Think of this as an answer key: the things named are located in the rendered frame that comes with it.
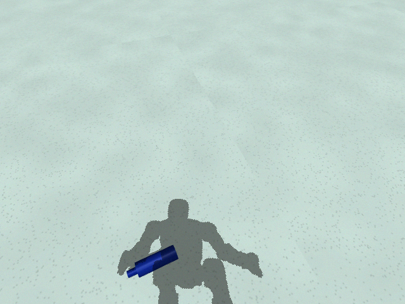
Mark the bottle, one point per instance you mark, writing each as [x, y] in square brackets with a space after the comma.
[153, 262]

